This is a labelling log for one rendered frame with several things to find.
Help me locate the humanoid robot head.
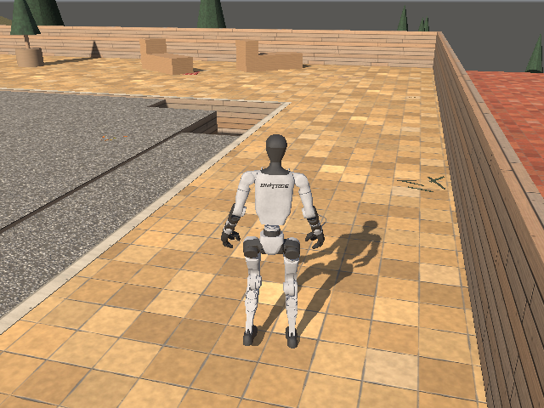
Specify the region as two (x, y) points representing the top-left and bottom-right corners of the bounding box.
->
(260, 134), (290, 175)

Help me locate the right robot shin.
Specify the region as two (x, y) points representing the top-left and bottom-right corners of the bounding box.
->
(286, 281), (298, 337)

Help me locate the robot left upper arm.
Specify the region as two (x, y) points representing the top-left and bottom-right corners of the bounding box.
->
(232, 170), (258, 217)

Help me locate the left robot forearm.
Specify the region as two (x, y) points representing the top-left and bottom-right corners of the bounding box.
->
(224, 203), (241, 235)

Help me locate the robot left hand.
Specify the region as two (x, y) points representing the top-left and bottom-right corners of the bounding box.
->
(221, 229), (241, 248)

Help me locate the robot right upper arm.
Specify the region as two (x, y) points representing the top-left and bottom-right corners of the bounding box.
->
(292, 172), (315, 218)

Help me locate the right robot forearm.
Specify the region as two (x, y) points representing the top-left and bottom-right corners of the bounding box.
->
(307, 206), (322, 235)

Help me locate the robot right hand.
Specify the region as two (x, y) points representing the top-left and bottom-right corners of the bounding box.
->
(305, 230), (325, 249)

